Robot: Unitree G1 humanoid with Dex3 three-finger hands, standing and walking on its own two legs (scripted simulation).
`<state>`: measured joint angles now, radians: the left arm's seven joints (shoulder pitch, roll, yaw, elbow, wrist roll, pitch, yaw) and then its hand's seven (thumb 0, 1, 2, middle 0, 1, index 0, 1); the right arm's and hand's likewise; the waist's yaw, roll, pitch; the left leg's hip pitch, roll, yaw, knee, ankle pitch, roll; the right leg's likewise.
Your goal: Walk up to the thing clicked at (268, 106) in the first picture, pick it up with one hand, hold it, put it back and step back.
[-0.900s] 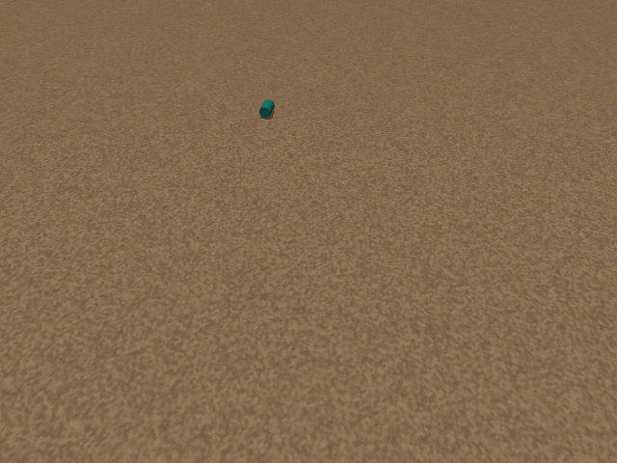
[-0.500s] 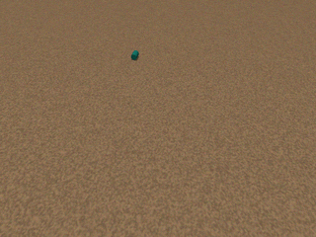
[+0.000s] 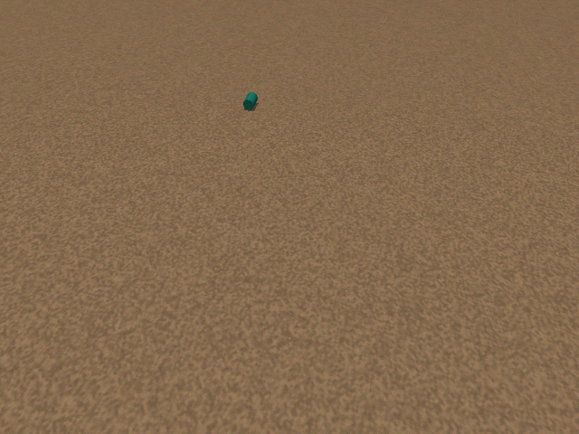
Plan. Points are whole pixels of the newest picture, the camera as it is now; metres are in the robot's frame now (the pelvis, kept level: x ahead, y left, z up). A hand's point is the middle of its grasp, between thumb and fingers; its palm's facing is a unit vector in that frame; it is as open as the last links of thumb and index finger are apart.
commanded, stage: stand
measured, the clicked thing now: (250, 101) +2.23 +0.26 -0.75
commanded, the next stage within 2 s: walk up in 0.22 s
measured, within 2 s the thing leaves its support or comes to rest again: neither
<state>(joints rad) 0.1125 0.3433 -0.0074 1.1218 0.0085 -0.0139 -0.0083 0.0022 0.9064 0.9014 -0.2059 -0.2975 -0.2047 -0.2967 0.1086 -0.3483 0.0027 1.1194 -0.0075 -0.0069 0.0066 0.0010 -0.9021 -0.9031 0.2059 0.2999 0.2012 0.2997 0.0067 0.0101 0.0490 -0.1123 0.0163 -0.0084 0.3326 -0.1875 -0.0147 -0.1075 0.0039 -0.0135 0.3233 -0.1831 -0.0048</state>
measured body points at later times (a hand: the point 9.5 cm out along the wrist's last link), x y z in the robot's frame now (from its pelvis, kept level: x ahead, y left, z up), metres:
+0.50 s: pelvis -0.02 -0.02 -0.01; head +0.02 -0.01 +0.44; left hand +0.05 +0.32 -0.12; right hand +0.10 -0.33 -0.13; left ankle -0.04 +0.11 -0.70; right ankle +0.00 -0.11 -0.75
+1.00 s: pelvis -0.03 -0.03 -0.04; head +0.01 +0.00 +0.41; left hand -0.09 +0.31 -0.15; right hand +0.18 -0.29 -0.13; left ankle -0.06 +0.14 -0.75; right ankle +0.03 -0.15 -0.74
